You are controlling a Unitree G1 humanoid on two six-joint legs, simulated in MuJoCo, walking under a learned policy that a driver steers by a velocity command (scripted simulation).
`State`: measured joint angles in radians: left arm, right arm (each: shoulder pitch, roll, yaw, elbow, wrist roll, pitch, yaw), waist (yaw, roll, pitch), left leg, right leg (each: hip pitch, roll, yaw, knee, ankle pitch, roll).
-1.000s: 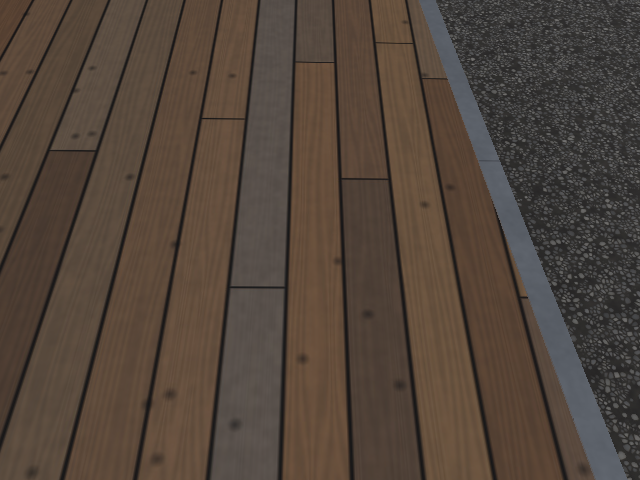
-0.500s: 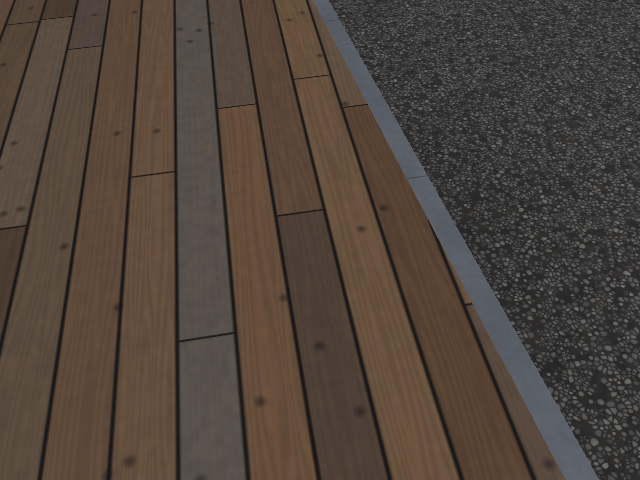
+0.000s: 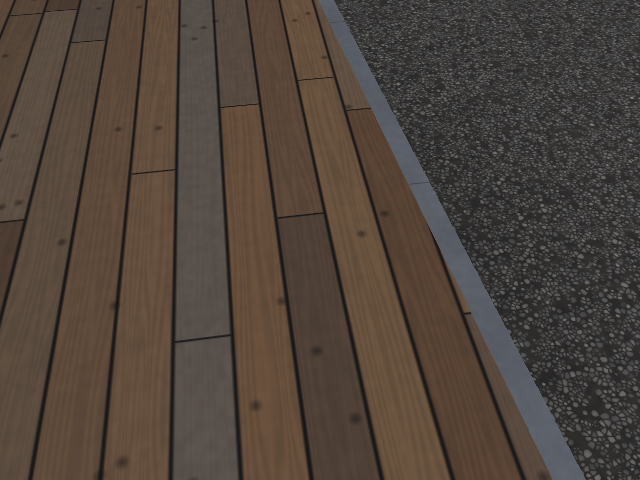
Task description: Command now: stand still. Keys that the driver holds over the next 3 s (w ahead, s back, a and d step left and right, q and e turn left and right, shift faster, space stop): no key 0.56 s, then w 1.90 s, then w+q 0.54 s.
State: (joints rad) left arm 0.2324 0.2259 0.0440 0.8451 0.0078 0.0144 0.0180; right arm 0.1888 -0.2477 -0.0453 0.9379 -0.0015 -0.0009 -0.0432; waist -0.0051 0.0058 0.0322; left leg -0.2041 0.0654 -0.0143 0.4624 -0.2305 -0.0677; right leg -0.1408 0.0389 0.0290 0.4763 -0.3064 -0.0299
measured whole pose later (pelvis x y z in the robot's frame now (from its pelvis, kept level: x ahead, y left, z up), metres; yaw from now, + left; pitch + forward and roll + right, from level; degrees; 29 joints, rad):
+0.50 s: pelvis +0.00 +0.01 +0.00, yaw +0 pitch -2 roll +0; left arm 0.26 0.21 0.04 1.02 0.00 0.01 0.04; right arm 0.21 -0.22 -0.04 1.09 0.00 0.01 -0.06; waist 0.00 0.00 0.04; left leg -0.20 0.06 -0.02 0.45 -0.22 -0.06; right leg -0.13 0.03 0.03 0.46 -0.29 -0.02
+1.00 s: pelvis +0.10 +0.06 +0.01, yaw +1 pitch +0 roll -1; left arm 0.22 0.26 0.06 0.98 -0.03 -0.08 0.00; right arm 0.43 -0.19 -0.03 1.10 0.00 -0.10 0.01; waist -0.04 -0.03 -0.01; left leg -0.05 -0.03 0.05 0.31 -0.27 0.05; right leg -0.52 -0.06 -0.01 1.08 -0.22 -0.06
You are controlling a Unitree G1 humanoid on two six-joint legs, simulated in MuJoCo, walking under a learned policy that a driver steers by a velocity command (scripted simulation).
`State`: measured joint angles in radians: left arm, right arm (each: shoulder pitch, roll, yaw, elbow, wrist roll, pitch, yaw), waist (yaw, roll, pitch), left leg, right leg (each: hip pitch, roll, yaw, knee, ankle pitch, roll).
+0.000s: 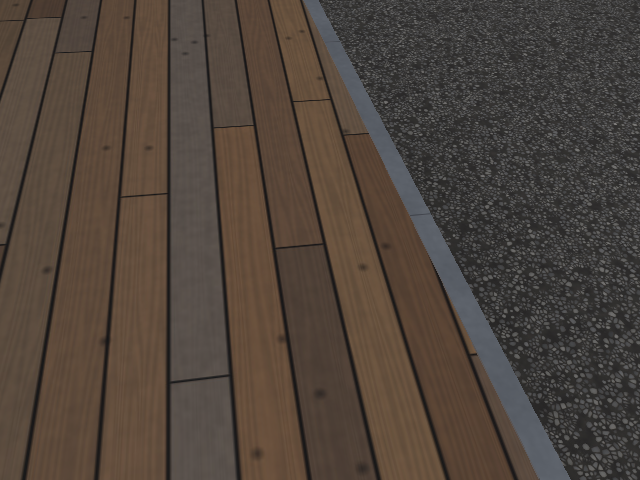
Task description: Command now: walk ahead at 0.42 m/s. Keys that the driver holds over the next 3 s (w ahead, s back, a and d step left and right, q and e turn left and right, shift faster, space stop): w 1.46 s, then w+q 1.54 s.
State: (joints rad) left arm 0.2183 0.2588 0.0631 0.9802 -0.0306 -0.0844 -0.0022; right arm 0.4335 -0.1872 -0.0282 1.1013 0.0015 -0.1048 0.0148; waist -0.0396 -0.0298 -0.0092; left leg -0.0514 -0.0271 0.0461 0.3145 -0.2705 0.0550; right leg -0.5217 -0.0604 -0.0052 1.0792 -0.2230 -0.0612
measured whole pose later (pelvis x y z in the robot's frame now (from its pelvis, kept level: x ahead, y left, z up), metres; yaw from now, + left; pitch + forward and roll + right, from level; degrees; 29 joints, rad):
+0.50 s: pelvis +0.28 -0.05 -0.01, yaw +1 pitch +0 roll -2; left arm 0.21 0.23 0.06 0.99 -0.01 -0.10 -0.04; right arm 0.25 -0.25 -0.06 0.95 0.03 -0.10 -0.02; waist 0.02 0.04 0.04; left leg -0.50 0.09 -0.05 1.21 -0.30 0.06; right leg -0.24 0.08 -0.08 0.37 -0.13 -0.08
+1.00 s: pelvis +0.57 +0.03 -0.01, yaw +0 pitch +1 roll -1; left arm 0.27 0.26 0.06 1.01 -0.03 -0.09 0.00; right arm 0.18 -0.23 -0.06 0.91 0.00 -0.10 0.03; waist 0.01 -0.02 0.04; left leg -0.32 -0.01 0.08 0.44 -0.14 0.06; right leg -0.41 -0.05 0.02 1.14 -0.35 -0.06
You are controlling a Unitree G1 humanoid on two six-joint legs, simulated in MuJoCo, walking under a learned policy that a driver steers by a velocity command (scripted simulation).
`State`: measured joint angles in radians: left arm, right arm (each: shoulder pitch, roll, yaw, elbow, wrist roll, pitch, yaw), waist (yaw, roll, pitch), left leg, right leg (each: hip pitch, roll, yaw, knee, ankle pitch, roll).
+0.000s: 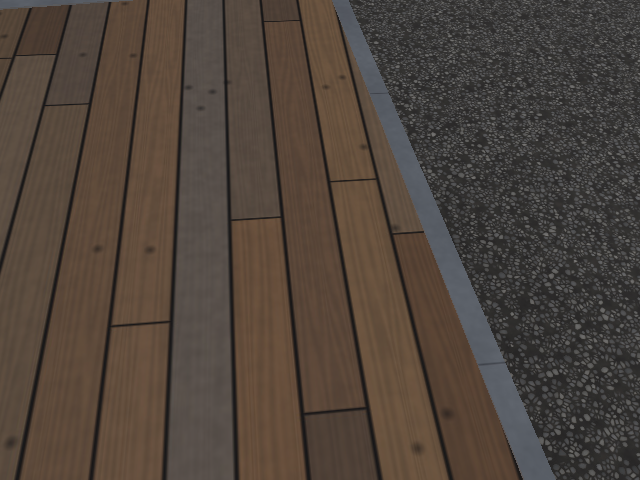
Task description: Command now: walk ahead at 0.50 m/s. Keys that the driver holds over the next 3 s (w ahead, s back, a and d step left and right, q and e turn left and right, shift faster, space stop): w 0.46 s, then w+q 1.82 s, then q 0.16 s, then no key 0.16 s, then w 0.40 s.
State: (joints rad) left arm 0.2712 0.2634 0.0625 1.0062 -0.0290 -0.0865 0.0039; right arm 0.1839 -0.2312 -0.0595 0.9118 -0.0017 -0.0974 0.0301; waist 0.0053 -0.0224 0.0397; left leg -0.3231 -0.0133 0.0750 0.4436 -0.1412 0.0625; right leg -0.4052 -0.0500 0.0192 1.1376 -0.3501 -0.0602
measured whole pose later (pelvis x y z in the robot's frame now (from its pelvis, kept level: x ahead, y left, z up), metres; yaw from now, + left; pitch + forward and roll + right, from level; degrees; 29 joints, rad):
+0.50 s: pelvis +0.29 -0.05 -0.02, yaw +0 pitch +2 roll +0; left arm 0.04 0.21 0.07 0.87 -0.02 -0.09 -0.03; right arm 0.39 -0.22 -0.05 1.04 0.02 -0.06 -0.01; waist -0.02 0.01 0.04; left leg -0.14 0.02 -0.02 0.93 -0.48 0.01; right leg -0.48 0.01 -0.05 0.57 -0.12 -0.06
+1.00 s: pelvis +0.56 -0.02 -0.02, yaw +15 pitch +2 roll -2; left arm 0.37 0.21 0.08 0.99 -0.01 -0.06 0.03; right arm 0.04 -0.20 -0.06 0.83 0.02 -0.03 0.06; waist 0.05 0.02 0.03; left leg -0.58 0.04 0.07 0.63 -0.09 0.11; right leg 0.15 -0.02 -0.29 0.30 -0.44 0.03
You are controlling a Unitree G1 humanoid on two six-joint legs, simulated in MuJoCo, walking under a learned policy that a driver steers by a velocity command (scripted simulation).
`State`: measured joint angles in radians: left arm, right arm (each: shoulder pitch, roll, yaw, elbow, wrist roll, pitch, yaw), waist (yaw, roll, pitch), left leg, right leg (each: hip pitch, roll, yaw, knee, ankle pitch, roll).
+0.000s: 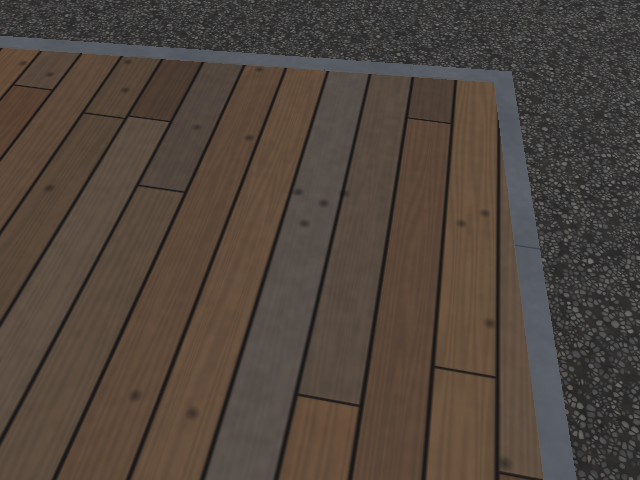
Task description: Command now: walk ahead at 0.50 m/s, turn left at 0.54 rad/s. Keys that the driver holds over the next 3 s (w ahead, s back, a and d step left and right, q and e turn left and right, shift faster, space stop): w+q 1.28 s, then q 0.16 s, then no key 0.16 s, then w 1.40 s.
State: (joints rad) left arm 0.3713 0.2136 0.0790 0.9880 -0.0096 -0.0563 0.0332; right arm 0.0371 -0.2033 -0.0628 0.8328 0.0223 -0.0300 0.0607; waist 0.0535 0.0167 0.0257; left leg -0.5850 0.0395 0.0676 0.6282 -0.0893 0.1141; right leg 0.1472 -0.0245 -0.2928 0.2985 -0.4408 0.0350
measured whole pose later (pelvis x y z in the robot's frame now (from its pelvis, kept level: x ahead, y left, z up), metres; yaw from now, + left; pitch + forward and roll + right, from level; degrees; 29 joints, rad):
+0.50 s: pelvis +0.29 +0.01 +0.00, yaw +18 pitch +2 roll +0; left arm 0.02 0.25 0.04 0.73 -0.01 -0.12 -0.02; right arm 0.35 -0.27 -0.08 0.77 0.01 -0.02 -0.02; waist -0.07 -0.02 -0.01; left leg -0.12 -0.12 -0.20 0.58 -0.46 0.07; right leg -0.46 0.01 0.05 0.48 -0.07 0.01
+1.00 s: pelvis +0.51 +0.15 +0.00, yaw +36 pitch +2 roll -2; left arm 0.36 0.32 0.09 0.83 -0.03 -0.05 0.00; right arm 0.08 -0.28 -0.06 0.59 0.01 -0.01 0.05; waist 0.08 0.02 0.01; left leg -0.53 0.03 0.04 0.59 -0.12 0.08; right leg 0.06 -0.12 -0.25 0.44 -0.46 0.09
